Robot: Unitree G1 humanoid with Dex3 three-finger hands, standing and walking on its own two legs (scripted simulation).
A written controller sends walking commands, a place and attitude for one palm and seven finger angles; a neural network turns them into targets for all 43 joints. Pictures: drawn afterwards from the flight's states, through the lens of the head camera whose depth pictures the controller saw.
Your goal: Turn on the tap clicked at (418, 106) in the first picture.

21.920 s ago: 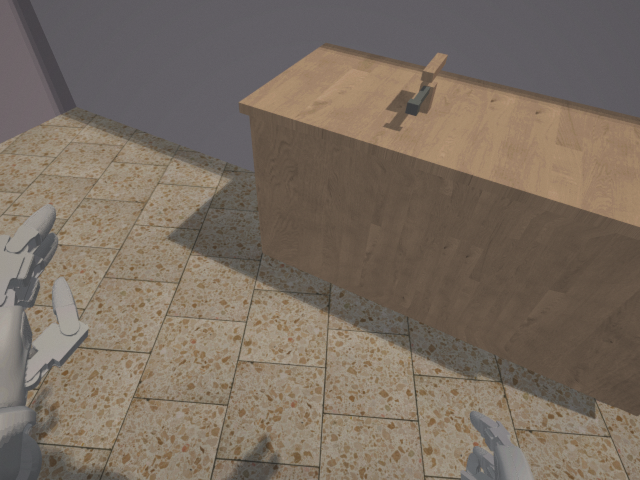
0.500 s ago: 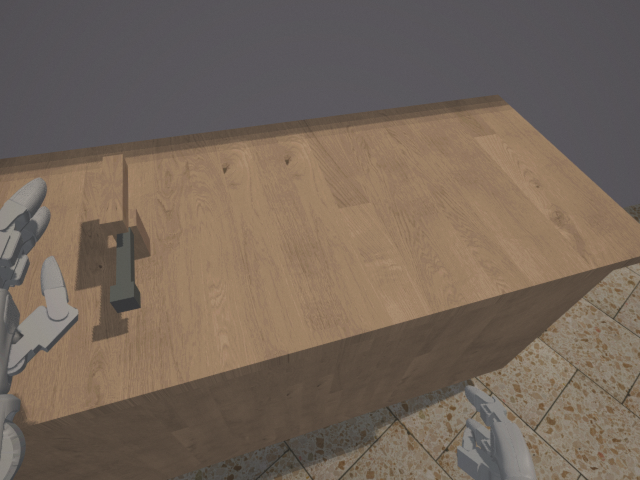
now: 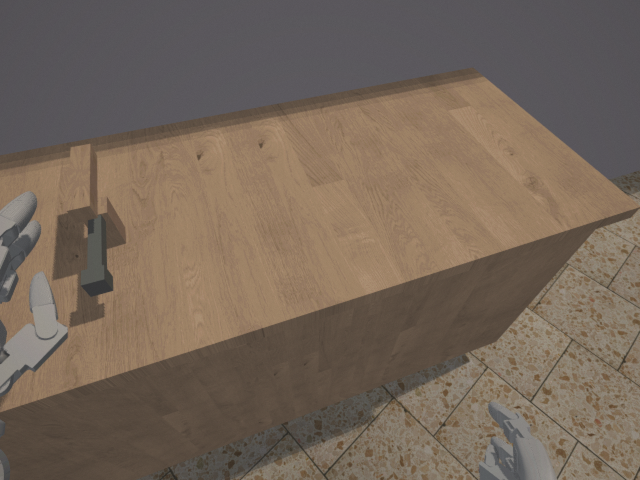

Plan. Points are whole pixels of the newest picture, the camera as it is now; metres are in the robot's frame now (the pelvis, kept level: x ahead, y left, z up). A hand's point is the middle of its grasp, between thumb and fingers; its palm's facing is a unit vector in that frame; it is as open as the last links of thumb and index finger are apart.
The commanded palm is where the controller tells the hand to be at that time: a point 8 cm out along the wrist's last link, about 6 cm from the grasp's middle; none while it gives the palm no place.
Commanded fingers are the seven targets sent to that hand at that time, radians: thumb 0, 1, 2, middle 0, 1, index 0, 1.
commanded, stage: come to a stop and stand still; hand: left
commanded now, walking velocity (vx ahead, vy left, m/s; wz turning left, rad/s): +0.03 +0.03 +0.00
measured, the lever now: (97, 280) +0.34 +0.32 +0.04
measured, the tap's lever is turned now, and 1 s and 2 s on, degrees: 0 0 0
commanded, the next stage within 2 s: look again from close up in 0.72 s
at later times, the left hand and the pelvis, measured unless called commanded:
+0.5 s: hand out of the picture +0.20 +0.29 +0.16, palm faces +0.37 -0.83 -0.41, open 7.4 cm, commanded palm +0.14 +0.31 +0.18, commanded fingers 0.00 0.90 0.90 -0.20 -0.30 -0.20 -0.30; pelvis -0.02 +0.03 +0.01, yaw +0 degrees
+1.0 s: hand (27, 318) +0.22 +0.27 +0.17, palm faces +0.37 -0.85 -0.38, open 7.4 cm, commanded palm +0.16 +0.30 +0.18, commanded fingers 0.00 0.90 0.90 -0.20 -0.30 -0.20 -0.30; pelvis +0.00 +0.02 +0.01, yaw +0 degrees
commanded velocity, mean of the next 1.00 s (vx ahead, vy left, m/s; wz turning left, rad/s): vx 0.00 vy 0.00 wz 0.00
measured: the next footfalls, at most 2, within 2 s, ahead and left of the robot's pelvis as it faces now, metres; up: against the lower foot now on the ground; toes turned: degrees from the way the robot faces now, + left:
none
